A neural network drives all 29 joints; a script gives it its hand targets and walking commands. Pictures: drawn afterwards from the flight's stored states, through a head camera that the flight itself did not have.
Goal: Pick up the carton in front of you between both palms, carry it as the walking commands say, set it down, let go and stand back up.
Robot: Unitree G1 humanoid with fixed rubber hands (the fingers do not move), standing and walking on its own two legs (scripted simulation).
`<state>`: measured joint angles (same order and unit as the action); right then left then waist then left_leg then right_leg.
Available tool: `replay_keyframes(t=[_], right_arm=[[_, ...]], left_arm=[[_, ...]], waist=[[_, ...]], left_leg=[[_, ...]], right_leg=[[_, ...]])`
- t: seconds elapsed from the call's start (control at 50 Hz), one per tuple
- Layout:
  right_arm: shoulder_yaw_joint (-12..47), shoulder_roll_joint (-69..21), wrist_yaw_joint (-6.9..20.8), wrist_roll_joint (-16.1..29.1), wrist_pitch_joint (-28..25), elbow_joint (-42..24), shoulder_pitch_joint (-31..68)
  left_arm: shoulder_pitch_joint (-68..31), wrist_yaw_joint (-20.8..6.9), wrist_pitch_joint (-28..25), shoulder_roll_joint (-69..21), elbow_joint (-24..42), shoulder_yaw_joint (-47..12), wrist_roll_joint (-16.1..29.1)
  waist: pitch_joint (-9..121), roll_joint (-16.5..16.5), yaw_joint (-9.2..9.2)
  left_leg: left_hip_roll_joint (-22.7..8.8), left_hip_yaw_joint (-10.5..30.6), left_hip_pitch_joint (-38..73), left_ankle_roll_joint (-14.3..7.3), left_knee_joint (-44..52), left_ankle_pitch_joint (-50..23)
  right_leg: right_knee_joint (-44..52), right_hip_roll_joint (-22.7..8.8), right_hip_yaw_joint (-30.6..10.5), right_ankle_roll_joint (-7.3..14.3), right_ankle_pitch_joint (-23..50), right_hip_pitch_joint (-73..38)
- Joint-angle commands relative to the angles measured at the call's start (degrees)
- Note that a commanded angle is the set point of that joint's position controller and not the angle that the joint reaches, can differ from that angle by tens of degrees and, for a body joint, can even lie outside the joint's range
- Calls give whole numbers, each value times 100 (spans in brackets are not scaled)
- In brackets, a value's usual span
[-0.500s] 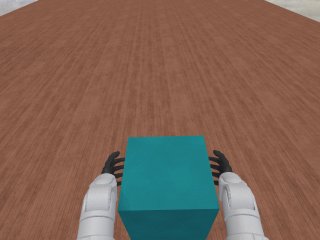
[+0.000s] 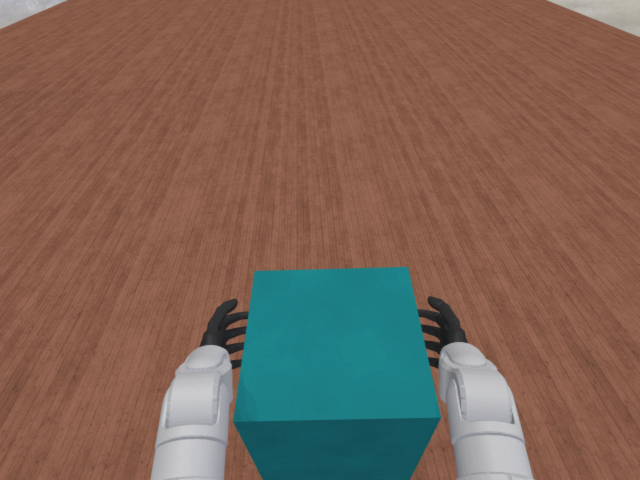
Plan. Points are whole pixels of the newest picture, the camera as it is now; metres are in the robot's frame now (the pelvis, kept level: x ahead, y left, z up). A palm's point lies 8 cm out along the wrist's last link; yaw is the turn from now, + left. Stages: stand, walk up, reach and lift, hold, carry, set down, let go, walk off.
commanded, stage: carry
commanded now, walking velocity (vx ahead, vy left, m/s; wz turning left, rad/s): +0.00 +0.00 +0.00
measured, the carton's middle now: (334, 379) +0.31 +0.00 -0.03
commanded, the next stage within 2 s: none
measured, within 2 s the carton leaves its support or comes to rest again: neither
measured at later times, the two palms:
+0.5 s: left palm (237, 314) +0.36 +0.13 +0.05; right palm (452, 310) +0.36 -0.17 +0.05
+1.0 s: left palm (237, 221) +0.57 +0.16 +0.04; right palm (404, 220) +0.57 -0.14 +0.05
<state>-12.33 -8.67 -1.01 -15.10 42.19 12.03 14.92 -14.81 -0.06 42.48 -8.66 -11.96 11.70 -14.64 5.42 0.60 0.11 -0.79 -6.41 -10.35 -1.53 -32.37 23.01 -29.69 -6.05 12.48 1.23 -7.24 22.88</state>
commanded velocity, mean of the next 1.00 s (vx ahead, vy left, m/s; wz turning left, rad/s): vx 0.30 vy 0.00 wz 0.00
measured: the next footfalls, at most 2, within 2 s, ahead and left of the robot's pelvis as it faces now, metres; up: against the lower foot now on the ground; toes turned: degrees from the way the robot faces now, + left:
left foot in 0.74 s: +0.33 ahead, +0.12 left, +0.00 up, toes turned +3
right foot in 1.10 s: +0.45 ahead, -0.10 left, +0.00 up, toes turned +8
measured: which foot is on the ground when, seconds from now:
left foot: down 0.00-0.42, up 0.44-0.72, down 0.74-1.00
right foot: down 0.00-0.76, up 0.78-1.00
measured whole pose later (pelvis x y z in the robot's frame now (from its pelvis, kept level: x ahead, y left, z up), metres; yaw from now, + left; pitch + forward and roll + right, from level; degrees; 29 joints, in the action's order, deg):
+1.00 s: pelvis +0.28 +0.02 +0.02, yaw -2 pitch +4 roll -1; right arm -9.3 -8.1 -2.2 -11.7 39.4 6.1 11.9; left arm -11.2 0.9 40.7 -7.9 -4.3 9.1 -12.0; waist 1.0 -0.1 -0.5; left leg -4.0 -13.2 -10.0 -1.2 -19.1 12.8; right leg -40.7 -3.5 8.1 -0.3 -17.0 28.9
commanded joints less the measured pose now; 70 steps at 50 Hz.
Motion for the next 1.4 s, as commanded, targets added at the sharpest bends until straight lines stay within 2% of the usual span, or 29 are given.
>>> replay_keyframes(t=[0.0, 0.14, 0.2, 0.24, 0.3, 0.36, 0.38, 0.42, 0.44, 0.46, 0.5, 0.56, 0.64, 0.72, 0.74, 0.76, 0.78, 0.82, 0.88, 1.02, 1.06, 1.08, 1.1, 1.12, 1.14, 1.18, 1.24, 1.28, 1.38], right_arm=[[3130, -5007, 1297, 1443, -163, -255, 2704], [3138, -5015, 1297, 1449, -163, -255, 2719], [3139, -5043, 1286, 1430, -176, -311, 2821], [3132, -5067, 1280, 1431, -194, -354, 2909], [3131, -5101, 1255, 1413, -225, -340, 2947], [3141, -5041, 1224, 1373, -203, -224, 2745], [3166, -5007, 1229, 1374, -181, -253, 2666], [3227, -4978, 1256, 1429, -143, -326, 2756], [3303, -4997, 1266, 1485, -152, -359, 2762], [3359, -5008, 1275, 1538, -179, -467, 2779], [3458, -5109, 1271, 1652, -234, -662, 2744], [3738, -5124, 1202, 1789, -247, -1033, 2605], [3526, -4709, 1128, 1639, -137, -1020, 2218], [3196, -4485, 1146, 1472, -117, -664, 2101], [3096, -4494, 1156, 1428, -116, -485, 2111], [2990, -4477, 1168, 1401, -122, -358, 2078], [2876, -4508, 1183, 1335, -164, -314, 2109], [2974, -4779, 1205, 1412, -266, -252, 2103], [3456, -5070, 1243, 1658, -484, -705, 2429], [3946, -4814, 1151, 1849, -297, -1445, 2011], [3779, -4552, 1097, 1699, -131, -1440, 1819], [3660, -4407, 1072, 1590, -56, -1396, 1768], [3625, -4330, 1058, 1565, 25, -1332, 1778], [3604, -4323, 1058, 1558, 95, -1232, 1740], [3566, -4267, 1067, 1554, 102, -1172, 1754], [3605, -4379, 1087, 1572, 12, -1134, 2001], [3693, -4709, 1143, 1619, -120, -1149, 2285], [3683, -4750, 1164, 1656, -146, -1072, 2417], [3408, -4669, 1162, 1505, -157, -725, 2016]], left_arm=[[-2672, -1163, -211, -5076, 257, -3037, 1357], [-2682, -1168, -212, -5078, 257, -3035, 1361], [-2758, -1166, -217, -5081, 318, -3045, 1395], [-2966, -1170, -251, -5107, 368, -3091, 1428], [-3107, -1181, -289, -5152, 376, -3144, 1453], [-2838, -1183, -273, -5085, 213, -3019, 1394], [-2750, -1181, -269, -5092, 129, -2968, 1357], [-2356, -1169, -253, -4980, -10, -2778, 1244], [-2285, -1160, -247, -4985, 85, -2836, 1260], [-2323, -1148, -251, -5029, 266, -2972, 1329], [-2582, -1117, -283, -5123, 720, -3325, 1530], [-2768, -1080, -297, -5065, 1231, -3748, 1759], [-2258, -1012, -173, -4748, 1057, -3529, 1575], [-2090, -963, -140, -4595, 770, -3238, 1324], [-2101, -955, -133, -4601, 643, -3156, 1251], [-2184, -970, -100, -4598, 597, -3114, 1206], [-2324, -990, -112, -4630, 597, -3083, 1194], [-2374, -1032, -237, -4818, 512, -3190, 1312], [-2378, -1055, -474, -5100, 777, -3494, 1503], [-2189, -939, -295, -4804, 1638, -4078, 1780], [-1973, -946, -139, -4628, 1540, -3926, 1670], [-1935, -960, -64, -4486, 1430, -3779, 1583], [-1865, -962, -5, -4345, 1314, -3552, 1496], [-1783, -965, 6, -4337, 1088, -3378, 1418], [-1559, -973, 0, -4345, 867, -3229, 1370], [-1618, -986, -91, -4491, 738, -3129, 1321], [-2026, -1029, -238, -4729, 892, -3297, 1444], [-2234, -1029, -266, -4780, 927, -3381, 1517], [-2034, -1025, -225, -4707, 759, -3292, 1399]], waist=[[1355, -34, -8], [1340, -35, -8], [1021, 197, -9], [406, 496, -62], [228, 727, -79], [798, 389, 6], [1068, -5, 60], [1344, -1664, 163], [1223, -1369, 179], [1227, -818, 173], [1316, -377, 134], [1392, -672, 110], [1227, -905, 116], [1162, -544, 9], [1208, -101, -53], [1103, 1212, -140], [975, 1745, -213], [1129, 796, -147], [1488, 491, -92], [1680, 868, -83], [1642, 545, -4], [1741, 225, 7], [1969, -630, 14], [2150, -1136, 40], [2088, -1206, 48], [2004, -834, -19], [1865, -334, 20], [1803, -102, 16], [1967, -73, -5]], left_leg=[[-739, 573, -492, -76, 697, -1492], [-736, 583, -524, -80, 703, -1466], [-916, 869, -609, -193, 1628, 860], [-1310, 1491, -534, -420, 2357, 1989], [-1515, 1531, 171, -633, 2318, 1088], [-1061, 669, 283, -383, 1179, -783], [-773, 205, -243, -141, 460, -1109], [-121, -241, -2215, 192, -1513, 331], [-201, 106, -2785, 136, -2056, 1148], [-382, 360, -2957, 69, -2244, 1198], [-545, 404, -2702, 17, -1516, 725], [-337, 18, -1893, 99, -596, -314], [-286, -351, -1415, 141, 213, -1075], [-219, -745, 355, 134, 996, -1217], [-551, -285, 1089, 28, 1092, -741], [-1675, 1843, 1590, -478, 1834, -56], [-2342, 2954, 2002, -1100, 2085, -875], [-2427, 2262, 2067, -1193, 1670, -3659], [-1965, 930, 2000, -626, 1665, -4429], [-1333, -508, 1397, -268, 898, -4704], [-1086, -627, 779, 56, 340, -3798], [-953, -575, 169, 240, 37, -2774], [-654, -306, -456, 416, -357, -1027], [-516, -81, -824, 461, -309, 156], [-512, 14, -797, 456, -274, 653], [-501, 96, -498, 392, 561, 128], [-781, 148, 174, 373, 893, -1957], [-869, 98, 428, 367, 518, -2949], [-768, 40, 274, 362, 191, -3471]], right_leg=[[166, -484, -664, -10, 868, -1390], [180, -490, -667, -18, 848, -1383], [324, -303, -411, -166, -1363, -1157], [-192, 62, -58, -278, -1633, -492], [-377, 104, -47, -245, -1154, 30], [480, 248, 118, -96, -865, -1258], [694, -113, -473, 105, -1116, -2032], [1607, -1608, -3099, 1021, -812, -3644], [1785, -1982, -3504, 1327, -434, -3717], [1769, -2047, -3308, 1371, -204, -3611], [1961, -1827, -2514, 1002, -581, -3234], [2180, -1348, -1516, 703, -960, -2716], [2087, -1128, -873, 556, -892, -2418], [905, -696, -209, 178, -1634, -1351], [-7, -476, 69, 19, -1492, -735], [-1463, 93, 200, -337, -1542, 498], [-2510, 351, -176, -352, -2440, 1525], [-3312, 26, -876, -166, -2522, 1882], [-2074, -5, -745, -132, -1641, 1357], [201, 422, -95, -145, 546, -360], [1131, 283, -47, -166, 1758, -1504], [1013, -245, -540, -157, 2814, -2296], [445, -1067, -1364, 280, 5036, -3133], [382, -1377, -1780, 756, 5132, -3516], [598, -1398, -1862, 835, 4646, -3340], [631, -1149, -1475, 649, 4196, -3104], [274, -588, -747, 205, 3005, -2395], [10, -465, -696, 198, 3242, -2036], [-383, -481, -677, 265, 4238, -2173]])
